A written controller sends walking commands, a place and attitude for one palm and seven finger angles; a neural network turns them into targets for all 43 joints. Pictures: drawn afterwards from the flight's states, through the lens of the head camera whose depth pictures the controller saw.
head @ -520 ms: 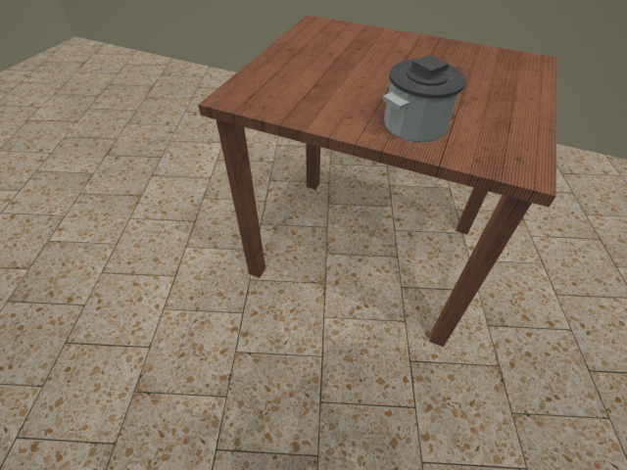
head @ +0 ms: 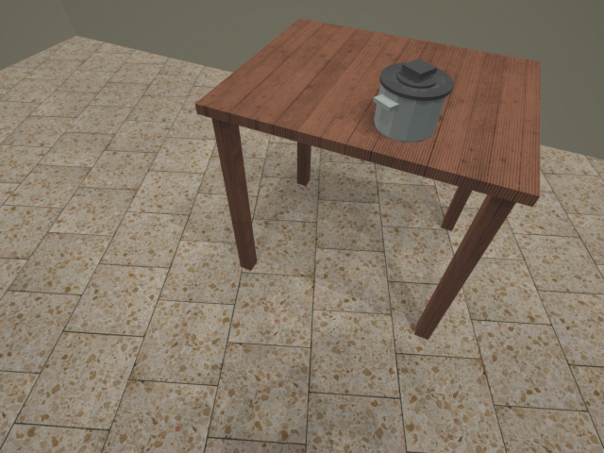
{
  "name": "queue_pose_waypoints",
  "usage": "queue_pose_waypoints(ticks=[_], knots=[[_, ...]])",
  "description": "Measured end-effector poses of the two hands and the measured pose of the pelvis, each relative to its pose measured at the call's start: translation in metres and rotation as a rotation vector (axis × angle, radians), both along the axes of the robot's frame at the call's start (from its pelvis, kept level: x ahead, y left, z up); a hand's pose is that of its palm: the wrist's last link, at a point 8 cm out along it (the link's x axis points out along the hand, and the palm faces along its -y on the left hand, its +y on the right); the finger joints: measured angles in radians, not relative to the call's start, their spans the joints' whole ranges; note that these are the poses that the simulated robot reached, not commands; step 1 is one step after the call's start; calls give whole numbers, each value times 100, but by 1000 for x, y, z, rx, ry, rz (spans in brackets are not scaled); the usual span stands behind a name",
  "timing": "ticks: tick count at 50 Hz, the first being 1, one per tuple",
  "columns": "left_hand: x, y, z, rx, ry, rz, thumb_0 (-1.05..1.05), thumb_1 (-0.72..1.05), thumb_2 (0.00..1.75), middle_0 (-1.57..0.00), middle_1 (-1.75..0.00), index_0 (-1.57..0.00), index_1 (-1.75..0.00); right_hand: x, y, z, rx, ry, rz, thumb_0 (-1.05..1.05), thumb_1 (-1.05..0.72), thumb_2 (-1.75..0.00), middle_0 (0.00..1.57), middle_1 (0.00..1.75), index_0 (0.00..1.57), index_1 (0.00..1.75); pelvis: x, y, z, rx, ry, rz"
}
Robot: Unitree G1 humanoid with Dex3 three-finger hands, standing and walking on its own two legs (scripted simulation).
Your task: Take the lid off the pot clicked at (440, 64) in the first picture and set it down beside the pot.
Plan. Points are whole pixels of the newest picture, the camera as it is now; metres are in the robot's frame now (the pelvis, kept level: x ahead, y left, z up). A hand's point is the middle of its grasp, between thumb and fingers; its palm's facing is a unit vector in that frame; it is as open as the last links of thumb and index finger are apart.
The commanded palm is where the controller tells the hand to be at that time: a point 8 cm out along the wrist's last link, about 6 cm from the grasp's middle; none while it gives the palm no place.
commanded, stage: look at it before walking up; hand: left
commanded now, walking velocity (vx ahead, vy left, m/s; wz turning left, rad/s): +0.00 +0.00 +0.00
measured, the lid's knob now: (419, 68) +0.85 -0.20 +0.11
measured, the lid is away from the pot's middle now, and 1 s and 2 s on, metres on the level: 0.00 0.00 0.00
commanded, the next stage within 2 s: turn to face it in 0.12 s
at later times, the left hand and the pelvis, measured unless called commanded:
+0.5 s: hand out of the picture +0.05 +0.21 -0.18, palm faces -0.09 -0.96 -0.27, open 7.4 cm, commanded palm none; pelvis -0.01 +0.00 -0.01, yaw -6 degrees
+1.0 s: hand out of the picture +0.08 +0.21 -0.18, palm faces -0.22 -0.95 -0.22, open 7.4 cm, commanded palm none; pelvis -0.03 +0.03 -0.01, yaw -16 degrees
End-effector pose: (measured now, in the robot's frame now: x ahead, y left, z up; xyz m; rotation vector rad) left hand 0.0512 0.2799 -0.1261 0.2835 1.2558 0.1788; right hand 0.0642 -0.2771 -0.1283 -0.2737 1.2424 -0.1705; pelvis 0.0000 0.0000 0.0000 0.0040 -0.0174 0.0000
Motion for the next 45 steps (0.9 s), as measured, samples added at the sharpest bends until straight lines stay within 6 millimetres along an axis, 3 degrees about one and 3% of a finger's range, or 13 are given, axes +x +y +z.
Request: queue_pose_waypoints(ticks=[20, 34, 40, 45], knots=[[-5, -6, -7, -12, 39, -7, 0, 90, 90, -20, -30, -20, -30, -9, 7, -4, 8, -13, -55, 0, -91, -90, 20, 30, 20, 30, -1, 1, -3, 1, -1, -54], [3, -43, -21, -63, 32, -86, 0, 90, 90, -20, -30, -20, -30, -67, 17, -30, 62, 41, -201, 0, -91, -90, 20, 30, 20, 30, -16, -4, -18, 3, 21, -137], [4, -36, -23, -85, 37, -111, 0, 90, 90, -20, -30, -20, -30, -73, 30, -17, 37, -8, -247, 0, -91, -90, 20, 30, 20, 30, -22, 13, -13, 9, 27, -187], [18, -21, -30, -95, 37, -161, 1, 90, 90, -20, -30, -20, -30, -88, 49, -10, 22, -54, -287, 0, -91, -90, 20, 30, 20, 30, -27, 28, -15, 2, 18, -236]])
